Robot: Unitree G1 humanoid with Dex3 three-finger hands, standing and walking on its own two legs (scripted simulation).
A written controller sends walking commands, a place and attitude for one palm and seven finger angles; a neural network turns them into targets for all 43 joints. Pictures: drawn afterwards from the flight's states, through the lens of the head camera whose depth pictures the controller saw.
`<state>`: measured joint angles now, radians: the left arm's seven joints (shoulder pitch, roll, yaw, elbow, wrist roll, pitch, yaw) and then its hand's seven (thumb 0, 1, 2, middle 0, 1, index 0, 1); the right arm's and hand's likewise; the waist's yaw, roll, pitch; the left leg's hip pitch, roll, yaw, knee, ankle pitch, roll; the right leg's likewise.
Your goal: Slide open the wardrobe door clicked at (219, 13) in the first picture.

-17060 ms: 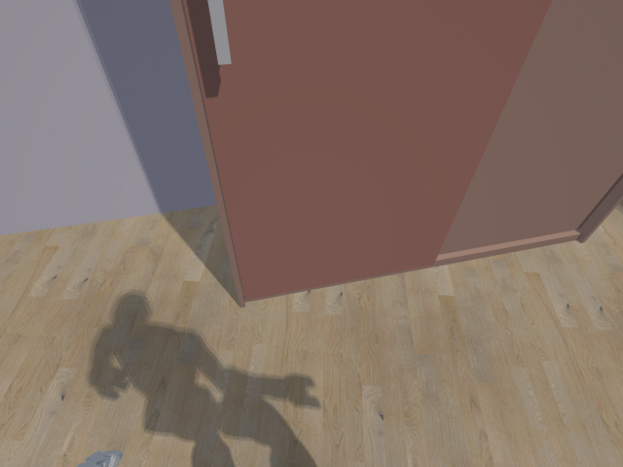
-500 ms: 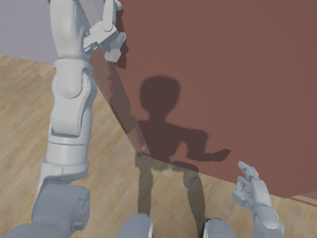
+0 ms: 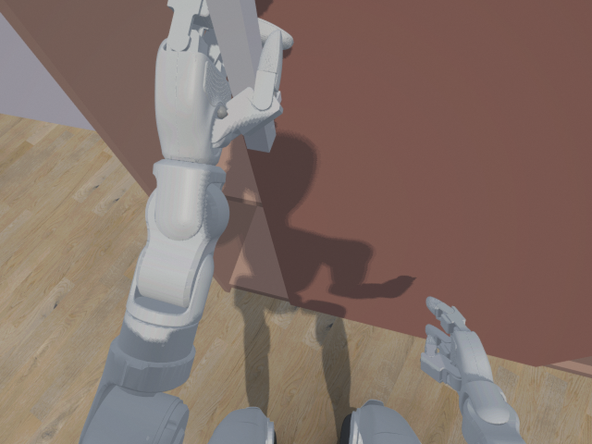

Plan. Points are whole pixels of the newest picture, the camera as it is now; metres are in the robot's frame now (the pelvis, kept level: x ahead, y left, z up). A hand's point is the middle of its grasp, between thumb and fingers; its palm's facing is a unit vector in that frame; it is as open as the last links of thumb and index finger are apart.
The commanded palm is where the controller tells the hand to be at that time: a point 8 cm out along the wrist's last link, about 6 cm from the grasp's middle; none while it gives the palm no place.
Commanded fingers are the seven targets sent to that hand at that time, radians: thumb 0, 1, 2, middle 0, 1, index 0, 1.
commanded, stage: step sideways, sliding the door along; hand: left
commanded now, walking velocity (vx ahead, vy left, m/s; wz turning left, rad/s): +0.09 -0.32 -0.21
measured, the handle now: (249, 21) +0.41 +0.08 +0.28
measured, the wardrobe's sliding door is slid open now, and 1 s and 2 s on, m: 0.22 0.46 0.46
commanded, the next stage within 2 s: stop walking and hold the door there in 1.48 s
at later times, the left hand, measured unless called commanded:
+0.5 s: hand (425, 118) +0.35 -0.06 +0.25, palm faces -0.05 -1.00 -0.03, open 6.9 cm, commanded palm +0.33 -0.07 +0.25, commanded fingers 0.00 0.90 0.90 -0.45 -1.40 -0.45 -1.40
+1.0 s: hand out of the picture +0.34 -0.18 +0.25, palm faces +0.03 -1.00 -0.02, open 6.7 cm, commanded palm +0.31 -0.19 +0.25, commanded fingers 0.00 0.90 0.90 -0.45 -1.40 -0.45 -1.40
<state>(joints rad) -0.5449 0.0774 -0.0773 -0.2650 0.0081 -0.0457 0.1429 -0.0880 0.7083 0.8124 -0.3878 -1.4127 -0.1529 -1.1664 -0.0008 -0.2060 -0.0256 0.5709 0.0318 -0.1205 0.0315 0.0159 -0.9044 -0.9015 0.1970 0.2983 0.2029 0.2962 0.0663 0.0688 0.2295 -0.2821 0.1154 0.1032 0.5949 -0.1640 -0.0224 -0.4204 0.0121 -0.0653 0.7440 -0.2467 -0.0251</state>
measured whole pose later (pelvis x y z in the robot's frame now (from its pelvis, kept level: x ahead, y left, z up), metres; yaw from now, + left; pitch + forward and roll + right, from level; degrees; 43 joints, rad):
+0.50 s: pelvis -0.04 -0.12 -0.01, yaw -2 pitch +1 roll +0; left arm -0.66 0.12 0.00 -0.17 -0.05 -0.04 0.13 -0.05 0.73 0.82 -0.46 -1.41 -0.14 -1.15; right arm 0.01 -0.23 -0.07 0.59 0.04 -0.10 0.03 0.01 -0.91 -0.90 0.20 0.30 0.20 0.30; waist 0.05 0.03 0.24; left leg -0.30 0.11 0.13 0.65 -0.27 -0.01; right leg -0.50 -0.01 -0.07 0.77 -0.26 -0.01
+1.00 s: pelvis -0.09 -0.26 -0.01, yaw -6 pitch +0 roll -1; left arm -0.75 0.17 0.08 0.04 -0.07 -0.06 0.14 -0.04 0.71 0.82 -0.47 -1.40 -0.18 -1.23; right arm 0.03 -0.22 -0.07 0.63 0.05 -0.06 0.02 0.01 -0.91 -0.90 0.20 0.30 0.20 0.30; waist 0.09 0.03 0.23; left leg -0.30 0.17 0.13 0.64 -0.29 -0.05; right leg -0.49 -0.03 -0.05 0.94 -0.40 0.00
